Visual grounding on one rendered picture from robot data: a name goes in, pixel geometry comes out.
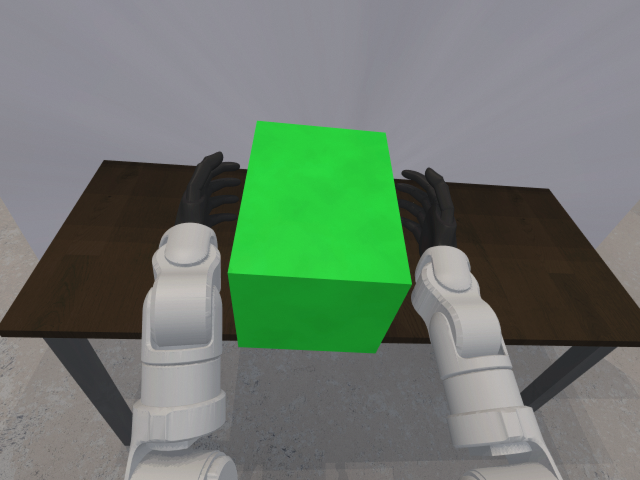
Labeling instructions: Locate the left robot forearm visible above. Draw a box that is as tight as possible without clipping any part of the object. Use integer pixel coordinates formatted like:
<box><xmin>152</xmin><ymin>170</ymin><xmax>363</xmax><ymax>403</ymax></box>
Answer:
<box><xmin>124</xmin><ymin>223</ymin><xmax>226</xmax><ymax>480</ymax></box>

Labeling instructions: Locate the carton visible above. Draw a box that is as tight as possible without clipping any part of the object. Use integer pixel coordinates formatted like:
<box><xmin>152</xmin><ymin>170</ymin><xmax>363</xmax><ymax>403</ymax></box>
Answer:
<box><xmin>228</xmin><ymin>121</ymin><xmax>412</xmax><ymax>353</ymax></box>

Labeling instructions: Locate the right robot forearm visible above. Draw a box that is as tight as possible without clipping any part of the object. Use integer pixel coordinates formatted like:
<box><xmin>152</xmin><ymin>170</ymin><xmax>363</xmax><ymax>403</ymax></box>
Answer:
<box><xmin>411</xmin><ymin>246</ymin><xmax>563</xmax><ymax>480</ymax></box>

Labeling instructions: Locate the table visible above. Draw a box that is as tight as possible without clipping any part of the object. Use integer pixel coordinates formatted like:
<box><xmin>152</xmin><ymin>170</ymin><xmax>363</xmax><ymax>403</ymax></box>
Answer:
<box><xmin>0</xmin><ymin>160</ymin><xmax>640</xmax><ymax>446</ymax></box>

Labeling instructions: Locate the robot right hand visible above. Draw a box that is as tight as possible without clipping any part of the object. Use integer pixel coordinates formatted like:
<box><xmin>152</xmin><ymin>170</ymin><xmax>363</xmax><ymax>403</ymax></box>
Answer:
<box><xmin>395</xmin><ymin>167</ymin><xmax>457</xmax><ymax>258</ymax></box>

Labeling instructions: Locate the robot left upper arm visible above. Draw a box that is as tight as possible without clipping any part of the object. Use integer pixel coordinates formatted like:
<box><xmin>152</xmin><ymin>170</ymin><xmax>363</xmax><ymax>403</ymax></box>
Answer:
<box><xmin>130</xmin><ymin>449</ymin><xmax>238</xmax><ymax>480</ymax></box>

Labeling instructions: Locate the robot left hand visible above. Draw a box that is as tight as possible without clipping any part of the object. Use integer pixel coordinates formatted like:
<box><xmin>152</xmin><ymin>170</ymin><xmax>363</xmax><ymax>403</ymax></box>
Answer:
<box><xmin>174</xmin><ymin>152</ymin><xmax>241</xmax><ymax>228</ymax></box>

